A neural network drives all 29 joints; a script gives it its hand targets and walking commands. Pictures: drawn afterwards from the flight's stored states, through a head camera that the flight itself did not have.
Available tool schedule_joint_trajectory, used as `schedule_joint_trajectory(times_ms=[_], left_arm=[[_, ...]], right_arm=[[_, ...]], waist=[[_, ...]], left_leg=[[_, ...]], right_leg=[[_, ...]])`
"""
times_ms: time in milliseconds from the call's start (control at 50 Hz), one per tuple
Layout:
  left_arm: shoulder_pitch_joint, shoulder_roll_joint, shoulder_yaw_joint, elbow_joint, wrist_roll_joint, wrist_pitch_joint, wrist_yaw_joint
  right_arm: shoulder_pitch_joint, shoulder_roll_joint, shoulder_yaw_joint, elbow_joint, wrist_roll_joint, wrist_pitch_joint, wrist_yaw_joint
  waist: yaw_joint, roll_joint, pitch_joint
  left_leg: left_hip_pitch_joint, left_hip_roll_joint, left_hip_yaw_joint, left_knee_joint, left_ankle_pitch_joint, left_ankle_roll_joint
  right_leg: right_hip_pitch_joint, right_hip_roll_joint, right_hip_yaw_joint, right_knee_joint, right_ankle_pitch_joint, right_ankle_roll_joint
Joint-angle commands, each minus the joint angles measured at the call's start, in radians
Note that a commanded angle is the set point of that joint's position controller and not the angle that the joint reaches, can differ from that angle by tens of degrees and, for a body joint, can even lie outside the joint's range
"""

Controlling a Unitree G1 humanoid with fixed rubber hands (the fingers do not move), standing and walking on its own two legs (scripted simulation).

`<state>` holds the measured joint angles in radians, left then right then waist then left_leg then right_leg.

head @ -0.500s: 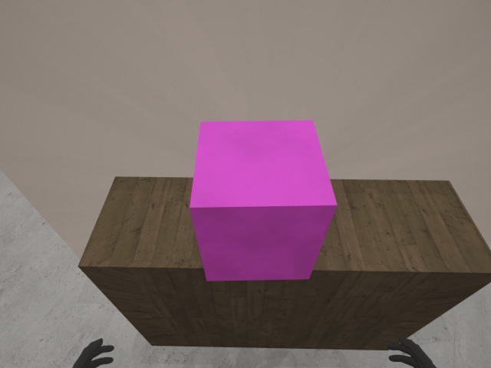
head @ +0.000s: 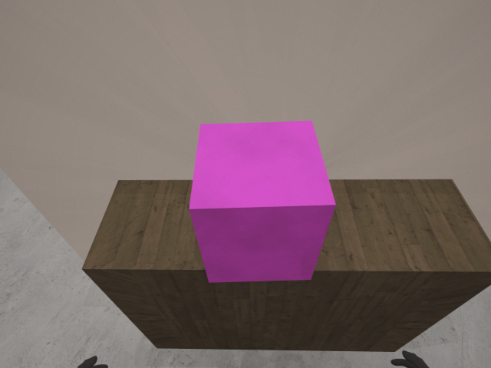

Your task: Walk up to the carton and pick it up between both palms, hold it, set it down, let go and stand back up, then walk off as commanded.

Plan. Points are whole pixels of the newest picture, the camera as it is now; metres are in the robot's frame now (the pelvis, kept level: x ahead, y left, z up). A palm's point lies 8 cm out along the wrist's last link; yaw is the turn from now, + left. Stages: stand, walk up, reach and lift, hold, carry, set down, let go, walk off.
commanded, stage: stand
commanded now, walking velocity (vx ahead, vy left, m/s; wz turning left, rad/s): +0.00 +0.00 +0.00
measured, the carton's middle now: (258, 205) +0.41 +0.00 +0.01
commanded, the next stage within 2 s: walk off in 0.24 s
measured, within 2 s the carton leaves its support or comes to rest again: neither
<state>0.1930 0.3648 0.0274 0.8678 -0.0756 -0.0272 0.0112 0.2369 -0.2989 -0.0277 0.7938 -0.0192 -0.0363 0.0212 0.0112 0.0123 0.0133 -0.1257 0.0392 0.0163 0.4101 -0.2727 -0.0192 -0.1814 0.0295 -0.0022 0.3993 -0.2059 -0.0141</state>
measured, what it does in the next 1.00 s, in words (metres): walks backwards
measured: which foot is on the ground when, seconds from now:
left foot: down 0.00-1.00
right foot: down 0.00-0.76, up 0.78-1.00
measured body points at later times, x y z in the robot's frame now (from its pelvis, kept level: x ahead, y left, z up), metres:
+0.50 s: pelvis -0.02 +0.00 +0.00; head -0.02 -0.01 +0.45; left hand +0.09 +0.31 -0.11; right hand +0.08 -0.28 -0.12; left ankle -0.03 +0.13 -0.74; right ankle +0.00 -0.11 -0.74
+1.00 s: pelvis -0.13 +0.02 -0.02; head -0.09 +0.06 +0.42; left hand -0.03 +0.34 -0.15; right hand -0.04 -0.29 -0.10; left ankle -0.09 +0.13 -0.74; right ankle -0.16 -0.13 -0.66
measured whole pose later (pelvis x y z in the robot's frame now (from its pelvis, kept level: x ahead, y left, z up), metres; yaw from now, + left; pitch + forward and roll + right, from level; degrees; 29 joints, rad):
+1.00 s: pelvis -0.13 +0.02 -0.02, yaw -1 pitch -4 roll -1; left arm 0.19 0.45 0.03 0.83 -0.08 0.06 0.01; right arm 0.22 -0.36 -0.06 0.76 -0.02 0.03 0.00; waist 0.00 -0.07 0.17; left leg -0.30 0.01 0.02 0.68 -0.30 0.03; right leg -0.43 0.13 0.19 1.24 -0.49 -0.02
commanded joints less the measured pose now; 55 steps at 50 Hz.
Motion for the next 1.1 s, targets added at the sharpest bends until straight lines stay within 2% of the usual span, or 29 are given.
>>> schedule_joint_trajectory(times_ms=[0, 80, 100, 120, 140, 160, 280, 340, 400, 420, 500, 560, 600, 620, 640, 680, 720, 740, 760, 780, 800, 820, 840, 880, 900, 940, 1000, 1020, 1080], left_arm=[[-0.070, 0.184, 0.032, -0.031, 0.116, -0.032, -0.003], [-0.044, 0.199, 0.038, -0.012, 0.115, -0.026, 0.000], [-0.080, 0.210, 0.025, -0.005, 0.122, -0.025, 0.003], [-0.047, 0.206, 0.036, 0.000, 0.109, -0.025, 0.000], [-0.034, 0.219, 0.035, -0.007, 0.117, -0.033, -0.003], [-0.041, 0.209, 0.033, 0.007, 0.110, -0.034, -0.005], [-0.061, 0.180, 0.032, 0.014, 0.100, -0.030, -0.001], [-0.064, 0.189, 0.022, 0.033, 0.109, -0.029, 0.000], [-0.052, 0.211, 0.035, 0.034, 0.107, -0.026, -0.003], [-0.095, 0.232, 0.054, -0.008, 0.098, -0.009, 0.000], [-0.037, 0.260, 0.072, -0.050, 0.093, 0.013, 0.006], [-0.071, 0.270, 0.091, -0.090, 0.105, 0.021, 0.003], [-0.107, 0.265, 0.098, -0.110, 0.117, 0.025, 0.005], [-0.103, 0.268, 0.089, -0.118, 0.117, 0.029, 0.010], [-0.132, 0.284, 0.094, -0.109, 0.123, 0.031, 0.016], [-0.131, 0.277, 0.091, -0.133, 0.117, 0.038, 0.016], [-0.104, 0.219, 0.088, -0.138, 0.102, 0.059, 0.016], [-0.059, 0.211, 0.080, -0.128, 0.085, 0.069, 0.010], [-0.025, 0.217, 0.087, -0.111, 0.082, 0.081, 0.022], [-0.017, 0.231, 0.080, -0.099, 0.091, 0.091, 0.027], [-0.029, 0.250, 0.088, -0.124, 0.094, 0.090, 0.025], [-0.041, 0.262, 0.093, -0.131, 0.089, 0.087, 0.023], [-0.033, 0.257, 0.087, -0.124, 0.083, 0.087, 0.023], [0.019, 0.254, 0.094, -0.103, 0.085, 0.087, 0.015], [0.019, 0.260, 0.096, -0.103, 0.099, 0.086, 0.019], [0.046, 0.268, 0.089, -0.131, 0.087, 0.089, 0.022], [0.026, 0.260, 0.091, -0.118, 0.090, 0.076, 0.021], [0.072, 0.271, 0.096, -0.130, 0.078, 0.072, 0.023], [0.106, 0.252, 0.091, -0.130, 0.084, 0.063, 0.015]], right_arm=[[-0.013, -0.225, -0.042, -0.025, 0.002, -0.007, -0.028], [-0.034, -0.249, -0.043, -0.004, -0.007, -0.002, -0.025], [-0.046, -0.218, -0.047, -0.009, 0.004, -0.003, -0.024], [-0.015, -0.238, -0.049, 0.002, 0.014, -0.007, -0.021], [-0.018, -0.236, -0.056, 0.024, 0.004, -0.007, -0.024], [-0.031, -0.229, -0.048, 0.022, -0.004, -0.006, -0.022], [-0.013, -0.225, -0.040, 0.022, -0.002, -0.010, -0.026], [-0.036, -0.222, -0.035, 0.036, 0.006, -0.007, -0.027], [-0.035, -0.235, -0.048, 0.024, 0.006, -0.001, -0.022], [-0.046, -0.285, -0.079, 0.033, 0.008, 0.016, -0.032], [0.022, -0.293, -0.084, -0.006, 0.010, 0.038, -0.031], [0.014, -0.281, -0.088, -0.036, 0.010, 0.051, -0.025], [0.033, -0.265, -0.093, -0.025, 0.007, 0.068, -0.021], [0.080, -0.262, -0.090, -0.023, 0.000, 0.075, -0.026], [0.097, -0.253, -0.084, -0.003, 0.004, 0.080, -0.026], [0.135, -0.273, -0.095, -0.008, 0.001, 0.072, -0.015], [0.104, -0.299, -0.112, -0.022, -0.017, 0.068, -0.022], [0.035, -0.361, -0.122, -0.056, -0.025, 0.055, -0.024], [0.000, -0.384, -0.139, -0.080, -0.023, 0.052, -0.034], [-0.037, -0.403, -0.143, -0.082, -0.017, 0.051, -0.039], [-0.080, -0.392, -0.130, -0.108, -0.029, 0.056, -0.044], [-0.124, -0.382, -0.117, -0.114, -0.028, 0.051, -0.051], [-0.114, -0.337, -0.110, -0.125, -0.022, 0.052, -0.052], [-0.159, -0.314, -0.103, -0.117, -0.010, 0.056, -0.052], [-0.137, -0.306, -0.106, -0.123, -0.008, 0.053, -0.055], [-0.074, -0.334, -0.106, -0.139, 0.000, 0.057, -0.056], [-0.049, -0.331, -0.115, -0.118, -0.001, 0.057, -0.056], [-0.050, -0.333, -0.107, -0.139, 0.004, 0.059, -0.058], [-0.066, -0.341, -0.111, -0.147, -0.011, 0.059, -0.049]], waist=[[-0.024, 0.012, -0.084], [-0.002, -0.004, -0.062], [-0.026, -0.007, -0.054], [-0.009, 0.044, -0.061], [-0.005, -0.004, -0.111], [-0.004, 0.041, -0.092], [-0.009, -0.029, -0.089], [0.000, 0.091, -0.051], [-0.002, -0.009, -0.078], [-0.017, -0.048, 0.054], [-0.022, 0.001, 0.008], [-0.019, -0.104, -0.005], [-0.021, -0.165, 0.032], [-0.040, -0.173, 0.048], [-0.053, -0.186, 0.055], [-0.073, -0.196, 0.074], [-0.063, 0.006, 0.101], [-0.056, 0.172, 0.070], [-0.045, 0.148, 0.046], [-0.030, 0.175, 0.078], [-0.017, 0.160, 0.111], [-0.008, 0.125, 0.157], [-0.011, 0.123, 0.135], [-0.012, 0.222, 0.141], [-0.016, 0.122, 0.128], [-0.042, 0.181, 0.103], [-0.053, 0.115, 0.019], [-0.042, 0.156, 0.013], [-0.040, 0.261, -0.024]], left_leg=[[0.013, 0.087, -0.089, -0.061, 0.243, 0.063], [0.002, 0.072, -0.066, -0.074, 0.229, 0.055], [-0.014, 0.075, -0.092, -0.088, 0.185, 0.055], [0.023, 0.077, -0.083, -0.064, 0.210, 0.058], [0.055, 0.077, -0.090, -0.053, 0.249, 0.054], [0.035, 0.075, -0.066, -0.050, 0.238, 0.056], [0.017, 0.083, -0.084, -0.089, 0.303, 0.051], [0.013, 0.085, -0.078, -0.078, 0.217, 0.052], [-0.003, 0.078, -0.091, -0.101, 0.183, 0.053], [-0.063, 0.074, -0.107, 0.035, 0.401, 0.053], [-0.042, 0.043, -0.090, 0.141, 0.334, 0.085], [-0.017, -0.017, -0.044, 0.302, 0.091, 0.073], [-0.045, -0.064, -0.038, 0.411, -0.172, 0.064], [-0.050, -0.067, -0.042, 0.472, -0.219, 0.063], [-0.051, -0.029, -0.085, 0.433, -0.239, 0.076], [-0.020, -0.023, -0.091, 0.323, -0.124, 0.095], [-0.138, 0.117, -0.272, -0.011, 0.093, 0.165], [-0.183, 0.307, -0.458, -0.136, 0.254, 0.233], [-0.165, 0.339, -0.477, -0.113, 0.368, 0.239], [-0.258, 0.351, -0.489, -0.133, 0.246, 0.259], [-0.321, 0.327, -0.439, -0.142, 0.160, 0.269], [-0.287, 0.289, -0.381, -0.102, 0.221, 0.233], [-0.199, 0.251, -0.308, -0.071, 0.289, 0.232], [-0.180, 0.209, -0.228, -0.029, 0.248, 0.218], [-0.125, 0.241, -0.297, -0.013, 0.353, 0.266], [-0.111, 0.250, -0.276, 0.020, 0.426, 0.274], [0.029, 0.240, -0.284, 0.060, 0.407, 0.250], [0.028, 0.267, -0.269, 0.087, 0.469, 0.290], [0.080, 0.262, -0.280, 0.103, 0.443, 0.260]], right_leg=[[0.089, -0.142, 0.118, -0.021, 0.308, -0.034], [0.080, -0.133, 0.115, -0.043, 0.292, -0.025], [0.065, -0.137, 0.102, -0.019, 0.277, -0.035], [0.067, -0.147, 0.126, -0.036, 0.254, -0.032], [0.080, -0.141, 0.113, -0.033, 0.292, -0.032], [0.089, -0.144, 0.116, -0.032, 0.296, -0.030], [0.118, -0.155, 0.107, -0.007, 0.346, -0.027], [0.074, -0.147, 0.121, -0.043, 0.240, -0.034], [0.094, -0.138, 0.116, -0.049, 0.224, -0.030], [-0.058, -0.155, 0.149, 0.042, 0.481, -0.080], [-0.119, -0.173, 0.165, 0.065, 0.407, -0.120], [-0.196, -0.237, 0.227, 0.002, 0.323, -0.169], [-0.225, -0.298, 0.275, -0.051, 0.311, -0.244], [-0.280, -0.333, 0.340, -0.056, 0.308, -0.253], [-0.295, -0.355, 0.324, -0.031, 0.328, -0.261], [-0.329, -0.279, 0.247, 0.038, 0.249, -0.200], [-0.229, -0.049, 0.113, 0.350, 0.016, -0.090], [-0.245, 0.111, 0.069, 0.581, -0.354, -0.028], [-0.262, 0.117, 0.162, 0.741, -0.410, -0.012], [-0.270, 0.114, 0.202, 0.839, -0.378, -0.015], [-0.278, 0.108, 0.238, 0.895, -0.346, -0.010], [-0.317, 0.114, 0.268, 0.917, -0.314, -0.007], [-0.353, 0.113, 0.251, 0.916, -0.278, -0.003], [-0.342, 0.107, 0.212, 0.956, -0.249, 0.019], [-0.370, 0.103, 0.235, 0.977, -0.298, 0.025], [-0.359, 0.083, 0.217, 0.919, -0.307, 0.023], [-0.337, 0.054, 0.199, 0.760, -0.350, 0.025], [-0.383, 0.045, 0.183, 0.788, -0.351, 0.031], [-0.318, 0.001, 0.158, 0.572, -0.357, 0.003]])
